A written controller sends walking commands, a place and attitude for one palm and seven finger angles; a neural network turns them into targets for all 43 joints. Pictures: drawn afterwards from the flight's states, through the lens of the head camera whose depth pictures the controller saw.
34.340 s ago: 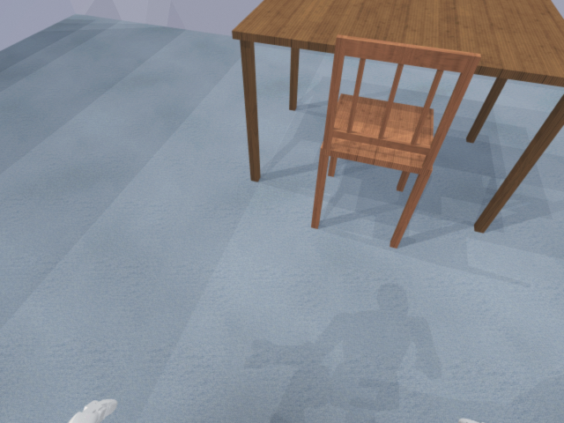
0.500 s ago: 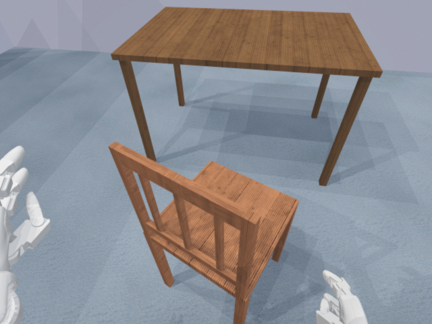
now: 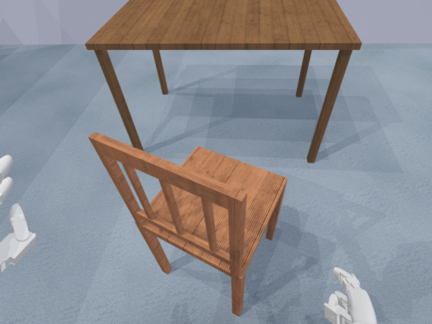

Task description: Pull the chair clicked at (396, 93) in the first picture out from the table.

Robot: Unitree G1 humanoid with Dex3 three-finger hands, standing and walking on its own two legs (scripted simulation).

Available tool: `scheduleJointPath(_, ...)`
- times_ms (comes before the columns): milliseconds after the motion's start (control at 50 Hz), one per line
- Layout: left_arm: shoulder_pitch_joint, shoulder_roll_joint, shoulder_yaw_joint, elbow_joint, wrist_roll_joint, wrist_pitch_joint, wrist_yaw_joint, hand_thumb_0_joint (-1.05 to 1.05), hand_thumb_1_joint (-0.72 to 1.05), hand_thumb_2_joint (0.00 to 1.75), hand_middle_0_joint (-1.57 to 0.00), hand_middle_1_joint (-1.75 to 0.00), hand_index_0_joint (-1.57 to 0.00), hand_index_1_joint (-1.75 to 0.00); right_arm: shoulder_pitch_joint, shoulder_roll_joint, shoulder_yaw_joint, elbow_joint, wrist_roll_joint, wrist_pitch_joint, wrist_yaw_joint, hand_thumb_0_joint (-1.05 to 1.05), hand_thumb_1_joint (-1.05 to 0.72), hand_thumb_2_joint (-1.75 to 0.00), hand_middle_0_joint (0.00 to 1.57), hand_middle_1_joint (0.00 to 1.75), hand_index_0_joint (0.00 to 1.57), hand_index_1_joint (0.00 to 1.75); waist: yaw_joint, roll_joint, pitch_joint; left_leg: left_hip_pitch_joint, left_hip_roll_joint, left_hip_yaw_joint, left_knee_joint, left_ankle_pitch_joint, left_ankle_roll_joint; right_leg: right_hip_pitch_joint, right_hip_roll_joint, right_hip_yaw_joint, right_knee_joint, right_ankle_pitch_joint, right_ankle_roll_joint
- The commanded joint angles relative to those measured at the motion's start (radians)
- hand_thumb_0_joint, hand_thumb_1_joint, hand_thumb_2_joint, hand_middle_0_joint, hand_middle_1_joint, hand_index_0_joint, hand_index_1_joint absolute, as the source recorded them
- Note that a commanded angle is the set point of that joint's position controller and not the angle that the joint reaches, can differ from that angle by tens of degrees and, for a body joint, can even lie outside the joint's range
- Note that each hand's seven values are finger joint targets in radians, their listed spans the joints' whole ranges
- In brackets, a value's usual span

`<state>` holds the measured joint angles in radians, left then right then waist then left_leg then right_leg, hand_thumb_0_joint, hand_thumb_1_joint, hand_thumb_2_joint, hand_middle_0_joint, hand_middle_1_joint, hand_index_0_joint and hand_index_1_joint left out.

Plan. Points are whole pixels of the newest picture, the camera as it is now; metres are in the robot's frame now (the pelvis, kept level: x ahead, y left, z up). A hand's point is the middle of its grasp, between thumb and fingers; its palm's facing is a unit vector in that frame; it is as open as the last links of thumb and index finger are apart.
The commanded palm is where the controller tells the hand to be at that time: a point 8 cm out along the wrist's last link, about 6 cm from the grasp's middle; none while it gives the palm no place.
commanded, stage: step back with the hand held close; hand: left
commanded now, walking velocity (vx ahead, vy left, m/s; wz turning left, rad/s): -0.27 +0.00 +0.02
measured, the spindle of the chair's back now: (173, 208) +0.40 +0.15 -0.08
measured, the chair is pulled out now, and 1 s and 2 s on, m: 0.61 0.61 0.61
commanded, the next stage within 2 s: stop stepping back and stand still in 1.26 s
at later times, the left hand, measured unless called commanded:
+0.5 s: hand (24, 253) +0.17 +0.26 +0.16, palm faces +0.47 -0.76 -0.44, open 7.4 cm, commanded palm +0.10 +0.30 +0.19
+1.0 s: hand (33, 282) +0.14 +0.23 +0.16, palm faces +0.32 -0.80 -0.51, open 7.4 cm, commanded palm +0.07 +0.29 +0.19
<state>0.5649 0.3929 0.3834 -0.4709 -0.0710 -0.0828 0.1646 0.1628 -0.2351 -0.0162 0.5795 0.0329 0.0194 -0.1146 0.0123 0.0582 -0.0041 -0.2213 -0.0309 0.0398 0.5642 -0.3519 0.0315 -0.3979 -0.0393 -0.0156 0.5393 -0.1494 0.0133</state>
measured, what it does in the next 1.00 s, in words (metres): steps on the spot: right foot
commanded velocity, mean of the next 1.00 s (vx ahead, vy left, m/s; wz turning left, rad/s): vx -0.37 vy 0.00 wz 0.01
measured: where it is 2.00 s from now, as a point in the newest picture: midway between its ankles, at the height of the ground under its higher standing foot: outside the picture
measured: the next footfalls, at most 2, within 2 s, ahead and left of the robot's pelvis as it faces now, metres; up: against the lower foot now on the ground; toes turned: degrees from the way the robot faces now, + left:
right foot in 0.74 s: +0.02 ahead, -0.13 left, +0.00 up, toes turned +2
left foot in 1.08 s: -0.06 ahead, +0.15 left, +0.00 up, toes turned +3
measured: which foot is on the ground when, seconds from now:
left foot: down 0.00-0.86, up 0.88-1.00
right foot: down 0.00-0.60, up 0.62-0.72, down 0.74-1.00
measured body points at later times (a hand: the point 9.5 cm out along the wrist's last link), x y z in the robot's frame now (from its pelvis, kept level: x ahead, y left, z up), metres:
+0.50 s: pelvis -0.03 +0.00 -0.01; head -0.02 -0.01 +0.44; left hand +0.14 +0.30 +0.19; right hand +0.14 -0.25 -0.10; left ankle -0.03 +0.10 -0.73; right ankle +0.08 -0.13 -0.73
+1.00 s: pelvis -0.07 -0.02 +0.01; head -0.03 -0.01 +0.45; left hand +0.12 +0.27 +0.19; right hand +0.13 -0.25 -0.07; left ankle -0.09 +0.12 -0.68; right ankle -0.02 -0.13 -0.73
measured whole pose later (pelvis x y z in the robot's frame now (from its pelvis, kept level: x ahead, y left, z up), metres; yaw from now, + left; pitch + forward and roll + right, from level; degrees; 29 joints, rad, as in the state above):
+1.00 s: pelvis -0.07 -0.02 +0.01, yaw +1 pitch +4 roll +2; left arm 0.59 0.45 0.38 -0.57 -0.05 -0.11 0.15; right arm 0.09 -0.19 -0.02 0.59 0.02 0.02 -0.09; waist -0.02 -0.05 0.00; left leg -0.47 -0.01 0.00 0.91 -0.46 -0.02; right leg -0.41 -0.02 0.03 0.55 -0.20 -0.01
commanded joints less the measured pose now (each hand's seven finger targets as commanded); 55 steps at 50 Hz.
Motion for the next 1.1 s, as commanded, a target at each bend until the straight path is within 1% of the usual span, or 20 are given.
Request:
scheduleJointPath(0, -0.064, 0.185, 0.118, -0.187, 0.011, -0.049, 0.028, 0.00, 0.90, 0.90, -0.20, -0.30, -0.20, -0.30, -0.105, -0.119, -0.033, -0.167, -0.007, -0.053, -0.009, 0.00, -0.90, -0.90, 0.20, 0.30, 0.20, 0.30, 0.000, -0.101, -0.087, -0.196, 0.099, -0.097, -0.108, -0.029, 0.021, 0.164, -0.097, 0.150, -0.102, -0.047, -0.030)
scheduleJointPath(100, -0.096, 0.210, 0.129, -0.235, 0.024, -0.059, 0.044, 0.00, 0.90, 0.90, -0.20, -0.30, -0.20, -0.30, -0.090, -0.124, -0.025, -0.173, -0.010, -0.060, -0.008, 0.00, -0.90, -0.90, 0.20, 0.30, 0.20, 0.30, -0.004, -0.073, -0.086, -0.218, 0.094, -0.116, -0.107, -0.143, 0.034, 0.123, -0.100, 0.165, -0.142, -0.211, -0.034)
scheduleJointPath(200, -0.088, 0.200, 0.149, -0.255, 0.037, -0.075, 0.057, 0.00, 0.90, 0.90, -0.20, -0.30, -0.20, -0.30, -0.086, -0.134, -0.024, -0.184, -0.010, -0.079, -0.009, 0.00, -0.90, -0.90, 0.20, 0.30, 0.20, 0.30, 0.001, 0.072, -0.084, -0.406, 0.172, -0.180, -0.227, -0.205, 0.062, 0.275, -0.020, 0.065, 0.064, -0.104, -0.005)
scheduleJointPath(280, -0.087, 0.191, 0.145, -0.241, 0.032, -0.073, 0.049, 0.00, 0.90, 0.90, -0.20, -0.30, -0.20, -0.30, -0.085, -0.130, -0.033, -0.176, -0.014, -0.085, -0.003, 0.00, -0.90, -0.90, 0.20, 0.30, 0.20, 0.30, -0.001, 0.019, -0.079, -0.381, 0.153, -0.146, -0.150, -0.063, 0.045, 0.246, -0.043, 0.100, 0.071, 0.042, -0.018)
scheduleJointPath(340, -0.109, 0.190, 0.145, -0.203, 0.038, -0.069, 0.045, 0.00, 0.90, 0.90, -0.20, -0.30, -0.20, -0.30, -0.079, -0.137, -0.039, -0.168, -0.016, -0.079, 0.001, 0.00, -0.90, -0.90, 0.20, 0.30, 0.20, 0.30, -0.003, -0.027, -0.032, -0.451, 0.138, -0.142, -0.124, -0.193, 0.048, 0.222, -0.060, 0.158, 0.041, -0.053, -0.031)
scheduleJointPath(420, -0.120, 0.197, 0.129, -0.205, 0.039, -0.067, 0.043, 0.00, 0.90, 0.90, -0.20, -0.30, -0.20, -0.30, -0.065, -0.127, -0.037, -0.160, -0.021, -0.068, 0.015, 0.00, -0.90, -0.90, 0.20, 0.30, 0.20, 0.30, -0.008, -0.167, -0.055, -0.318, 0.074, -0.112, 0.013, -0.189, 0.025, 0.077, -0.144, 0.263, -0.155, -0.219, -0.067)
scheduleJointPath(460, -0.104, 0.209, 0.136, -0.229, 0.040, -0.071, 0.046, 0.00, 0.90, 0.90, -0.20, -0.30, -0.20, -0.30, -0.064, -0.121, -0.036, -0.156, -0.021, -0.061, 0.019, 0.00, -0.90, -0.90, 0.20, 0.30, 0.20, 0.30, -0.012, -0.167, -0.095, -0.265, 0.073, -0.116, 0.025, -0.162, 0.023, 0.063, -0.167, 0.260, -0.185, -0.257, -0.079)
scheduleJointPath(520, -0.054, 0.234, 0.171, -0.286, 0.040, -0.091, 0.055, 0.00, 0.90, 0.90, -0.20, -0.30, -0.20, -0.30, -0.073, -0.126, -0.039, -0.163, -0.018, -0.064, 0.017, 0.00, -0.90, -0.90, 0.20, 0.30, 0.20, 0.30, -0.014, -0.074, -0.147, -0.252, 0.119, -0.165, -0.086, -0.133, 0.046, 0.098, -0.102, 0.158, -0.083, -0.201, -0.043)
scheduleJointPath(540, -0.032, 0.247, 0.198, -0.288, 0.044, -0.096, 0.059, 0.00, 0.90, 0.90, -0.20, -0.30, -0.20, -0.30, -0.089, -0.136, -0.041, -0.167, -0.016, -0.069, 0.012, 0.00, -0.90, -0.90, 0.20, 0.30, 0.20, 0.30, -0.009, 0.018, -0.151, -0.304, 0.164, -0.206, -0.143, -0.112, 0.061, 0.146, -0.057, 0.113, 0.013, -0.150, -0.027)
scheduleJointPath(600, -0.052, 0.220, 0.209, -0.350, 0.043, -0.112, 0.052, 0.00, 0.90, 0.90, -0.20, -0.30, -0.20, -0.30, -0.105, -0.114, -0.046, -0.161, -0.032, -0.093, 0.007, 0.00, -0.90, -0.90, 0.20, 0.30, 0.20, 0.30, 0.000, 0.170, -0.157, -0.407, 0.279, -0.270, -0.209, 0.150, 0.100, 0.221, 0.044, 0.039, 0.314, -0.043, 0.007)
scheduleJointPath(660, -0.037, 0.193, 0.186, -0.346, 0.024, -0.107, 0.038, 0.00, 0.90, 0.90, -0.20, -0.30, -0.20, -0.30, -0.090, -0.104, -0.061, -0.128, -0.040, -0.120, 0.013, 0.00, -0.90, -0.90, 0.20, 0.30, 0.20, 0.30, 0.006, 0.124, -0.152, -0.215, 0.293, -0.230, -0.118, 0.514, 0.077, 0.087, 0.035, 0.059, 0.275, -0.183, -0.003)
scheduleJointPath(740, -0.048, 0.164, 0.131, -0.259, 0.027, -0.107, 0.023, 0.00, 0.90, 0.90, -0.20, -0.30, -0.20, -0.30, -0.067, -0.103, -0.060, -0.077, -0.039, -0.126, 0.028, 0.00, -0.90, -0.90, 0.20, 0.30, 0.20, 0.30, -0.015, 0.052, -0.163, -0.005, 0.261, -0.159, 0.006, 0.811, 0.021, 0.066, -0.026, 0.081, 0.039, 0.147, -0.027)
scheduleJointPath(800, -0.083, 0.182, 0.112, -0.251, 0.016, -0.095, 0.021, 0.00, 0.90, 0.90, -0.20, -0.30, -0.20, -0.30, -0.082, -0.096, -0.061, -0.096, -0.020, -0.106, 0.023, 0.00, -0.90, -0.90, 0.20, 0.30, 0.20, 0.30, -0.017, -0.107, -0.286, -0.037, 0.153, -0.067, 0.122, 0.606, -0.035, 0.191, -0.157, 0.218, 0.034, 0.649, -0.086)
scheduleJointPath(860, 0.035, 0.229, 0.170, -0.230, 0.006, -0.087, 0.021, 0.00, 0.90, 0.90, -0.20, -0.30, -0.20, -0.30, -0.118, -0.063, -0.056, -0.121, -0.019, -0.072, 0.025, 0.00, -0.90, -0.90, 0.20, 0.30, 0.20, 0.30, 0.012, -0.247, -0.253, -0.275, 0.029, -0.081, 0.349, -0.142, -0.045, 0.273, -0.335, 0.355, -0.119, 0.669, -0.181)
scheduleJointPath(880, 0.052, 0.245, 0.186, -0.248, 0.010, -0.086, 0.023, 0.00, 0.90, 0.90, -0.20, -0.30, -0.20, -0.30, -0.136, -0.055, -0.049, -0.131, -0.014, -0.062, 0.024, 0.00, -0.90, -0.90, 0.20, 0.30, 0.20, 0.30, 0.024, -0.244, -0.235, -0.311, 0.039, -0.114, 0.430, -0.181, -0.038, 0.265, -0.353, 0.346, -0.128, 0.610, -0.193)
scheduleJointPath(920, 0.069, 0.257, 0.211, -0.266, 0.022, -0.076, 0.025, 0.00, 0.90, 0.90, -0.20, -0.30, -0.20, -0.30, -0.154, -0.045, -0.035, -0.142, -0.012, -0.043, 0.023, 0.00, -0.90, -0.90, 0.20, 0.30, 0.20, 0.30, 0.019, -0.236, -0.227, -0.285, 0.058, -0.100, 0.445, -0.159, -0.050, 0.220, -0.299, 0.271, -0.114, 0.571, -0.189)
scheduleJointPath(1020, 0.036, 0.254, 0.192, -0.374, 0.001, -0.087, 0.034, 0.00, 0.90, 0.90, -0.20, -0.30, -0.20, -0.30, -0.113, -0.065, -0.030, -0.115, -0.018, -0.037, -0.005, 0.00, -0.90, -0.90, 0.20, 0.30, 0.20, 0.30, -0.020, -0.085, -0.237, -0.006, 0.051, 0.003, -0.095, 0.140, -0.050, 0.131, -0.164, 0.123, -0.004, 0.444, -0.073)
scheduleJointPath(1040, 0.015, 0.254, 0.185, -0.386, -0.001, -0.097, 0.037, 0.00, 0.90, 0.90, -0.20, -0.30, -0.20, -0.30, -0.119, -0.073, -0.042, -0.102, -0.017, -0.052, -0.015, 0.00, -0.90, -0.90, 0.20, 0.30, 0.20, 0.30, -0.018, -0.016, -0.220, 0.041, 0.111, -0.027, -0.152, 0.293, -0.038, 0.105, -0.117, 0.080, 0.056, 0.346, -0.035)
scheduleJointPath(1060, -0.002, 0.243, 0.178, -0.397, -0.003, -0.109, 0.038, 0.00, 0.90, 0.90, -0.20, -0.30, -0.20, -0.30, -0.115, -0.096, -0.052, -0.103, -0.020, -0.072, -0.016, 0.00, -0.90, -0.90, 0.20, 0.30, 0.20, 0.30, -0.008, 0.121, -0.213, 0.035, 0.254, -0.191, -0.178, 0.484, 0.025, 0.032, -0.027, 0.050, 0.141, 0.071, 0.012)
scheduleJointPath(1080, -0.001, 0.238, 0.183, -0.386, -0.003, -0.113, 0.043, 0.00, 0.90, 0.90, -0.20, -0.30, -0.20, -0.30, -0.105, -0.096, -0.064, -0.102, -0.023, -0.092, -0.010, 0.00, -0.90, -0.90, 0.20, 0.30, 0.20, 0.30, -0.008, 0.211, -0.215, 0.004, 0.341, -0.226, -0.164, 0.602, 0.068, -0.001, 0.025, 0.048, 0.244, -0.241, 0.024)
